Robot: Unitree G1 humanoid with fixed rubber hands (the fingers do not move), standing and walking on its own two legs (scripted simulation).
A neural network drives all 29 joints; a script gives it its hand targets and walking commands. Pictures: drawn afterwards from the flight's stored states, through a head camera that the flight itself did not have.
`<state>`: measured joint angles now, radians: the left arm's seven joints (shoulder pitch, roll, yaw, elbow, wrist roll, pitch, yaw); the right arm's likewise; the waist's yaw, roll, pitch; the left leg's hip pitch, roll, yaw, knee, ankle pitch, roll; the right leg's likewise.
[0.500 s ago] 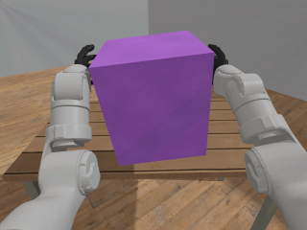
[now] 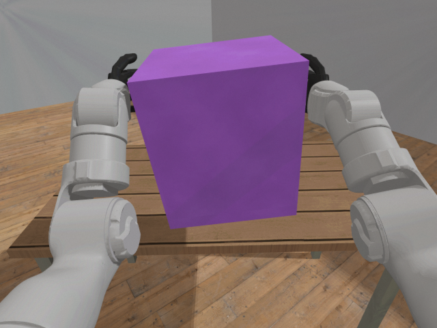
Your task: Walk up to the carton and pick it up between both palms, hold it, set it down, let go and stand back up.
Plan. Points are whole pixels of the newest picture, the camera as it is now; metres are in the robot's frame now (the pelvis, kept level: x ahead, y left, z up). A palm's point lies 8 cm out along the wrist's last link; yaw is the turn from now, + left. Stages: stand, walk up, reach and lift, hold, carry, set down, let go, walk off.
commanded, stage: hold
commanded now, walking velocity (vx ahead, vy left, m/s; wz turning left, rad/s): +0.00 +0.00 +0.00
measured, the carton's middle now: (222, 128) +0.40 +0.01 +0.27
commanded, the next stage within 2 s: none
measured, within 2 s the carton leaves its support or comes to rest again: neither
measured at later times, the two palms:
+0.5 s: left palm (120, 95) +0.37 +0.17 +0.35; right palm (314, 96) +0.37 -0.15 +0.34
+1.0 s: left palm (116, 92) +0.36 +0.18 +0.36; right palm (315, 92) +0.36 -0.15 +0.35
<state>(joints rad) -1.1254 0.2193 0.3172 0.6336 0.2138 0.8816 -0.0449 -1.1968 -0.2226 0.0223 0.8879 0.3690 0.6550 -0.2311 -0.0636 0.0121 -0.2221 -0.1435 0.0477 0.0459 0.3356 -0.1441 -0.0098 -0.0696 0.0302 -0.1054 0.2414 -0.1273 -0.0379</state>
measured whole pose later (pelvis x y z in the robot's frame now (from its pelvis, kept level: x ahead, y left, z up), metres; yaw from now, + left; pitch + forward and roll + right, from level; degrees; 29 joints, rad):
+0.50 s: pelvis +0.01 +0.00 +0.00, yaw +0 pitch -3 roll -1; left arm -1.08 0.21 0.31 0.54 0.21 0.91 -0.04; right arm -1.17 -0.23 0.06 0.84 0.41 0.66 -0.24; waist -0.07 0.01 -0.22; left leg -0.14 0.05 0.04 0.34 -0.16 -0.01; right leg -0.06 0.03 -0.10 0.23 -0.13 -0.04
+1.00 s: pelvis +0.00 +0.00 +0.00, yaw +0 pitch -3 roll -1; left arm -1.11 0.22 0.31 0.58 0.21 0.90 -0.04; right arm -1.20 -0.23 0.04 0.88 0.40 0.68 -0.24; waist -0.06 0.02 -0.24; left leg -0.15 0.05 0.04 0.34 -0.15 -0.01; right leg -0.07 0.03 -0.11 0.23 -0.13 -0.04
